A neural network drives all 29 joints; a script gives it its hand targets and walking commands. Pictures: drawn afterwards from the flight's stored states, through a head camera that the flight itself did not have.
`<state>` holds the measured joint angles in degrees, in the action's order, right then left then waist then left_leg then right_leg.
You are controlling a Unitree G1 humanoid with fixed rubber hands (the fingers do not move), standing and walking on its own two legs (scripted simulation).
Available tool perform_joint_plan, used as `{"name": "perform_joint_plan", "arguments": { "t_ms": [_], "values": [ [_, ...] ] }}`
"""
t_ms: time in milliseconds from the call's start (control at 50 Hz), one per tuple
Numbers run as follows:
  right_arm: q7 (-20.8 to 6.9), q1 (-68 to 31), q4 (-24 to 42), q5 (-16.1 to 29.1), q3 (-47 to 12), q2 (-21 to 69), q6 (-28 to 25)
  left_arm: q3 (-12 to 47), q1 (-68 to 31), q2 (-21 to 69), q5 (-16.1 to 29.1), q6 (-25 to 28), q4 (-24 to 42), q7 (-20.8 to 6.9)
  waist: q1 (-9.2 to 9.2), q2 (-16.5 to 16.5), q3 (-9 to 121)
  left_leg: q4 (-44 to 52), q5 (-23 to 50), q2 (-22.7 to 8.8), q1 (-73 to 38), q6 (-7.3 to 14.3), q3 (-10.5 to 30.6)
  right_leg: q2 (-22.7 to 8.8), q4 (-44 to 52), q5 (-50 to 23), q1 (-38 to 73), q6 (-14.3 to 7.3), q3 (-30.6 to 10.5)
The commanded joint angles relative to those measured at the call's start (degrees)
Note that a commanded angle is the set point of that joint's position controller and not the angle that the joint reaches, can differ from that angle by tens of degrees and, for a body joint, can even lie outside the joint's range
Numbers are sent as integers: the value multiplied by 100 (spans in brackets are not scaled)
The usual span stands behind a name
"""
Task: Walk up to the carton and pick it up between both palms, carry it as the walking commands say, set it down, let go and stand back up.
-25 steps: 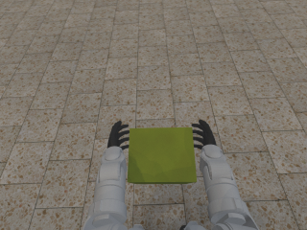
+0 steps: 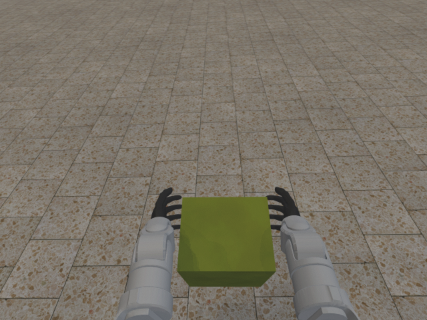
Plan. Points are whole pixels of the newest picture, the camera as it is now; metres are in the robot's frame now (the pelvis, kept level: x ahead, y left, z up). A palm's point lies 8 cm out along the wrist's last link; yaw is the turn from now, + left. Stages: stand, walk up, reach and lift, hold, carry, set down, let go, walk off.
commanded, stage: reach and lift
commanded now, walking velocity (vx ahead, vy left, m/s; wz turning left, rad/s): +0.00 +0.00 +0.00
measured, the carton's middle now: (224, 245) +0.31 +0.02 -0.06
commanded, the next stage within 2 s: hold in 1.44 s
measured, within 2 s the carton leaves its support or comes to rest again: neither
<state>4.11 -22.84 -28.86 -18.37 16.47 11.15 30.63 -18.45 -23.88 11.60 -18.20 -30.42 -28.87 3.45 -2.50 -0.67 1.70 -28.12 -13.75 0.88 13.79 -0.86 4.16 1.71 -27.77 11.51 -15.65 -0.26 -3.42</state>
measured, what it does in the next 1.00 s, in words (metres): stands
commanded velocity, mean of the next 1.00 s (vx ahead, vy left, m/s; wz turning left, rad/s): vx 0.00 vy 0.00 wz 0.00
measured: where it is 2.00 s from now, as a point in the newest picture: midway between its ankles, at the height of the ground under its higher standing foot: outside the picture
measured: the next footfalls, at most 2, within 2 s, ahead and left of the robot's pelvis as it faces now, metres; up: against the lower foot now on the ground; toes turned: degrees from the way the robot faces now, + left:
none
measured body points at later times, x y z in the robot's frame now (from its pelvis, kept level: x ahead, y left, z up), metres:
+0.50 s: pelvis -0.01 +0.00 +0.00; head -0.06 -0.01 +0.45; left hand +0.32 +0.14 +0.06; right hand +0.32 -0.12 +0.06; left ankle +0.01 +0.13 -0.74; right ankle +0.04 -0.12 -0.74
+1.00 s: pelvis +0.00 +0.00 +0.01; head -0.05 +0.00 +0.45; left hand +0.32 +0.14 +0.06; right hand +0.32 -0.12 +0.05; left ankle +0.01 +0.13 -0.74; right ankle +0.04 -0.12 -0.74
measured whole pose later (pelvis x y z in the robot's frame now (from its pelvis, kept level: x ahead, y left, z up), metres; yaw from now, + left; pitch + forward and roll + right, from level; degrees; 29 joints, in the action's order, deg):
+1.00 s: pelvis +0.00 +0.00 +0.01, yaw +1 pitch -8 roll +0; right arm 3.7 -24.2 -24.2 -19.9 15.5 11.7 42.0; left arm -16.1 -24.3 11.8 -19.5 -41.4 -24.5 4.1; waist -0.4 -0.9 -0.9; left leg -23.4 -12.3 1.0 3.2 -0.5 4.7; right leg 1.3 -22.8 10.2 -4.8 0.0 -3.1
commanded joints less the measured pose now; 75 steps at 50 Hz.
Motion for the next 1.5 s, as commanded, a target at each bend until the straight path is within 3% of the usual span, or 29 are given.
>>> {"name": "perform_joint_plan", "arguments": {
  "t_ms": [0,180,340,520,880,1480],
  "values": [
    [-1515,-2948,126,1208,-2842,5762,-69,2846,-2526,6022,1194,-111,-178,-1495,33,15,1646,499,1088,352,-513,66,29,315,411,-824,1212,-103,-115],
    [-1564,-3340,289,1401,-2809,5776,488,2893,-2894,5929,1353,-607,116,-1489,33,16,1229,696,696,320,-717,112,41,246,628,-416,1494,-87,-143],
    [-1553,-3703,89,1343,-2517,5782,785,2597,-3325,5814,1289,-862,-85,-1514,92,65,881,808,212,326,-654,137,-25,203,750,-28,1563,-10,-127],
    [-1529,-3879,38,1264,-2340,5737,813,2418,-3506,5821,1189,-866,-196,-1466,192,52,1000,796,383,316,-713,118,-7,221,679,-287,1641,32,-76],
    [-1557,-3288,455,1404,-2721,5741,839,2820,-2946,5916,1355,-872,280,-1420,209,17,1309,839,1045,330,-942,95,83,282,711,-920,1779,38,-68],
    [-1600,-2761,927,1664,-3099,5932,1057,3192,-2521,5852,1612,-1041,751,-1571,265,36,997,944,451,347,-697,152,71,286,805,-460,1798,33,-93]
  ]
}}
